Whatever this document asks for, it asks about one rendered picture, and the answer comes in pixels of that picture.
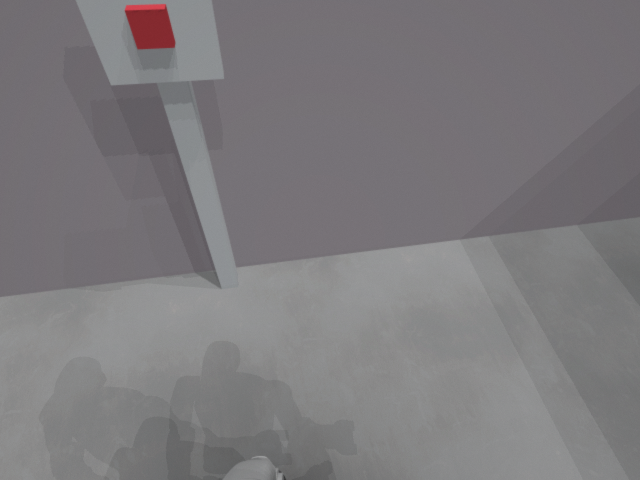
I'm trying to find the left robot shin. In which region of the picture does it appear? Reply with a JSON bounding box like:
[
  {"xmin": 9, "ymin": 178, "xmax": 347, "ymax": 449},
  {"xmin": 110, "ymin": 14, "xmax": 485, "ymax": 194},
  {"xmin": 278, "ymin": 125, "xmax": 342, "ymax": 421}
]
[{"xmin": 251, "ymin": 456, "xmax": 274, "ymax": 466}]

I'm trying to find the robot left thigh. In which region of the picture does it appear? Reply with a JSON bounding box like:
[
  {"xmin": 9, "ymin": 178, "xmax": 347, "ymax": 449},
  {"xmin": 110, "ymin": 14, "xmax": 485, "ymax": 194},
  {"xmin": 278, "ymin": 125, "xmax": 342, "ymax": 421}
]
[{"xmin": 223, "ymin": 460, "xmax": 284, "ymax": 480}]

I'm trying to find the button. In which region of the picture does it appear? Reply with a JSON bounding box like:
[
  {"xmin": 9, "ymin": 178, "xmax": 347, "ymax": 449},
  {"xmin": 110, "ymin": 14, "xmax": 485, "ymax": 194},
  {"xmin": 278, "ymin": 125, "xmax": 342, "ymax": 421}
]
[{"xmin": 125, "ymin": 4, "xmax": 175, "ymax": 49}]

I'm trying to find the panel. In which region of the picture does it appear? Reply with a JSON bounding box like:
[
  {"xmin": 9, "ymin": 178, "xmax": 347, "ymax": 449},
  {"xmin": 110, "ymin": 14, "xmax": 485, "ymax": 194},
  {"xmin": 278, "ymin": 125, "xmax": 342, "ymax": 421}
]
[{"xmin": 76, "ymin": 0, "xmax": 238, "ymax": 289}]

